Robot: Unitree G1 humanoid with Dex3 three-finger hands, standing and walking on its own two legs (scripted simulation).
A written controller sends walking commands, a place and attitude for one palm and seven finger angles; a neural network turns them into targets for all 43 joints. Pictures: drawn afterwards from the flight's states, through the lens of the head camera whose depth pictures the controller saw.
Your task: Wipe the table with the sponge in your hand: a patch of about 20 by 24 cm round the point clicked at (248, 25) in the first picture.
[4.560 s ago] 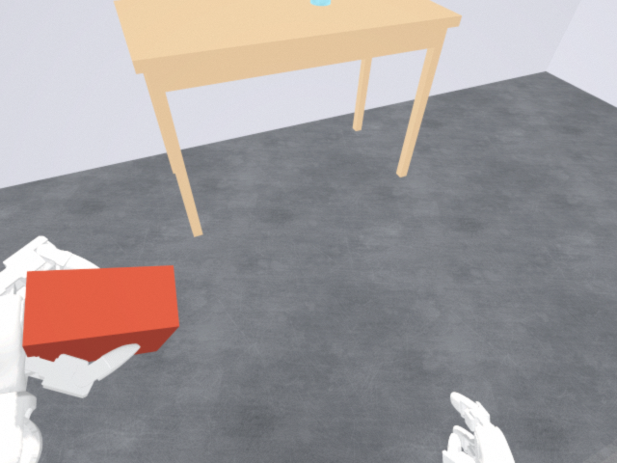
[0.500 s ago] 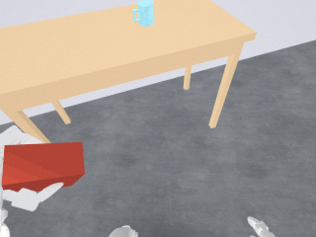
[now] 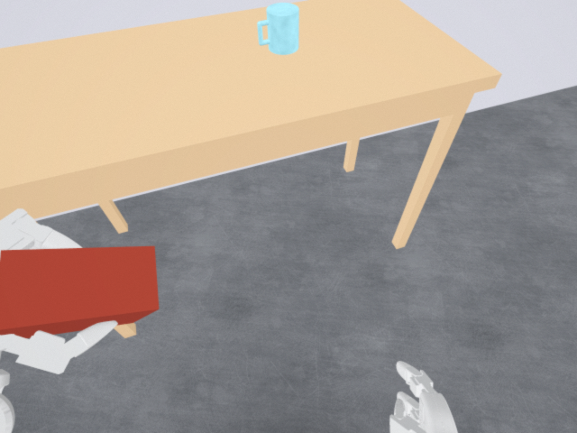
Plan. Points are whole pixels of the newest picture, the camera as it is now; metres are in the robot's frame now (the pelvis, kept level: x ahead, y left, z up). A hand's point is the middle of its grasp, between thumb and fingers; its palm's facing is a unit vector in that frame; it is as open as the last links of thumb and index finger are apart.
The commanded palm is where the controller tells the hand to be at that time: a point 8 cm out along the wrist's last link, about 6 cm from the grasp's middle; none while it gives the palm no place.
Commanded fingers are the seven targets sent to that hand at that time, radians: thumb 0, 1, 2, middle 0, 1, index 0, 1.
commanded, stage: take the last steps up to it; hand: left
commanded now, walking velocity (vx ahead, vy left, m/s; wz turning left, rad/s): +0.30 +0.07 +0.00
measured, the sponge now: (101, 292) +0.22 +0.21 +0.16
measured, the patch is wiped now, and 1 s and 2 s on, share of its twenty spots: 0.00 0.00 0.00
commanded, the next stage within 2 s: come to a stop and stand still in 1.70 s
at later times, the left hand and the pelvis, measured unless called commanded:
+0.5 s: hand (73, 191) +0.33 +0.28 +0.17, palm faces +0.40 -0.81 -0.43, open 9.9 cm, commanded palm +0.28 +0.32 +0.18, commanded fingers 0.00 0.10 1.30 -1.20 -1.60 -1.20 -1.60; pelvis +0.11 +0.04 -0.01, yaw -1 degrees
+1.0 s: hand (145, 147) +0.43 +0.23 +0.16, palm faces +0.37 -0.81 -0.45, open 9.9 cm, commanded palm +0.36 +0.28 +0.18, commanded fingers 0.00 0.10 1.30 -1.20 -1.60 -1.20 -1.60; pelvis +0.20 +0.00 +0.00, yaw -1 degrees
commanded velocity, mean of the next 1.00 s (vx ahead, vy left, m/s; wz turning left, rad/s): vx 0.27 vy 0.06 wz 0.01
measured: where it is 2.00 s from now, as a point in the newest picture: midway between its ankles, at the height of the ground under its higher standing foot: (289, 411)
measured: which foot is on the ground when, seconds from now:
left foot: down 0.00-0.04, up 0.06-0.40, down 0.42-0.88, up 0.90-1.00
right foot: up 0.00-0.02, down 0.04-0.42, up 0.44-0.86, down 0.88-1.00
